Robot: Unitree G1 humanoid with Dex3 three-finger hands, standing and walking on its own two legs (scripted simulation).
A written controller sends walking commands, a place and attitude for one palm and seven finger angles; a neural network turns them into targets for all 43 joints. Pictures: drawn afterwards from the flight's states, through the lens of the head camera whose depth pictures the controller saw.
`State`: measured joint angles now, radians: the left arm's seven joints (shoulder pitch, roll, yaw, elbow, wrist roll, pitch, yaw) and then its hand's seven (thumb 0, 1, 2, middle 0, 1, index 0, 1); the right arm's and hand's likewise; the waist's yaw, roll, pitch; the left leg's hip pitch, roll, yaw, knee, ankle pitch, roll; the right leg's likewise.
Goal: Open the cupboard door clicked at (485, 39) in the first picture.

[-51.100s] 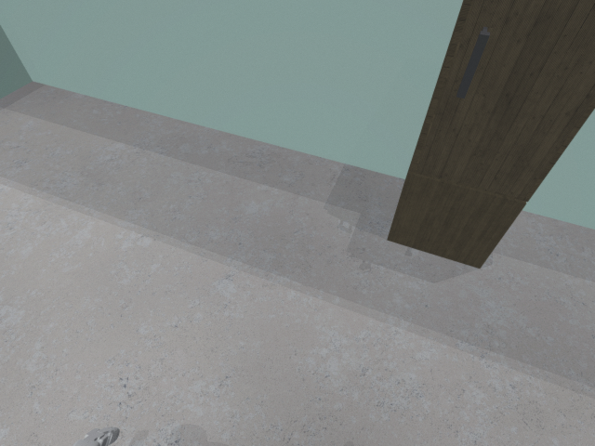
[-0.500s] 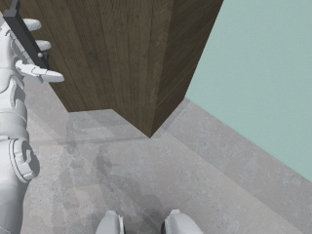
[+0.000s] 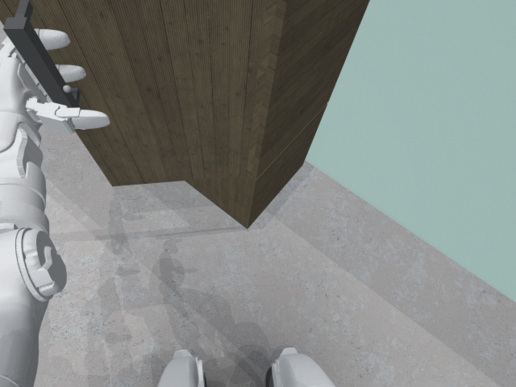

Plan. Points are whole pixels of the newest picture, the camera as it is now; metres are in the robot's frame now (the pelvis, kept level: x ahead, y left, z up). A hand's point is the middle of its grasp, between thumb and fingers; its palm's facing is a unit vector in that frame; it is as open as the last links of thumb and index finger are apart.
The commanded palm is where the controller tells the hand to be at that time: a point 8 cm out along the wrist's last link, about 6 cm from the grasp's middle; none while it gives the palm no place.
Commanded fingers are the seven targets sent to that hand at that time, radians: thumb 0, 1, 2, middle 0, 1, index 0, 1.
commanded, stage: close the thumb around the handle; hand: left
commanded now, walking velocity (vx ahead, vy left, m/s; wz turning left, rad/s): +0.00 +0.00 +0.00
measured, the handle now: (51, 67) +0.57 +0.25 +0.11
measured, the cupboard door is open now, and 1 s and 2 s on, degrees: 46 52 93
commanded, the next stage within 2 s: pull the door open along its arc in 0.54 s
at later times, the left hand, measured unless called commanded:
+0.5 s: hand (68, 88) +0.53 +0.22 +0.11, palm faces +0.07 -1.00 -0.01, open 5.4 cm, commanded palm +0.50 +0.26 +0.10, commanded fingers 0.00 0.90 0.90 -0.40 -1.35 -0.40 -1.35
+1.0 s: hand (69, 105) +0.50 +0.22 +0.11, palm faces +0.06 -1.00 -0.01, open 5.6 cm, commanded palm +0.43 +0.26 +0.10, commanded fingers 0.00 0.90 0.90 -0.40 -1.35 -0.40 -1.35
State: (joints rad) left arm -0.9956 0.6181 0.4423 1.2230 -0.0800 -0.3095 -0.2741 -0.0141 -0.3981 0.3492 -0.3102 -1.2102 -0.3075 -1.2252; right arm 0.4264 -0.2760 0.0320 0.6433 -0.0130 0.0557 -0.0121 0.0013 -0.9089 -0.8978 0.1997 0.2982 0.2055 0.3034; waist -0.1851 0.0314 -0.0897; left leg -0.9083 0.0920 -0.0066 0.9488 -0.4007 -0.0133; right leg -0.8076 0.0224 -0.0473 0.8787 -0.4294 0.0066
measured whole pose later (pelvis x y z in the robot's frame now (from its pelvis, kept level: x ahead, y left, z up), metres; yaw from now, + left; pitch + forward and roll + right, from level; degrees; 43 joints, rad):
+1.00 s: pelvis +0.02 +0.00 +0.01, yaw -2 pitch +18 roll -2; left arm -0.71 0.51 0.46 0.97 -0.15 -0.30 -0.28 0.01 0.76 0.79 -0.37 -1.35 -0.36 -1.35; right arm 0.43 -0.27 0.02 0.60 0.01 0.09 0.00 0.00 -0.91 -0.90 0.20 0.30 0.21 0.30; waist -0.15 0.04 -0.12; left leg -0.79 0.10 0.04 0.89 -0.41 -0.01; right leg -0.71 0.03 -0.01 0.83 -0.43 0.01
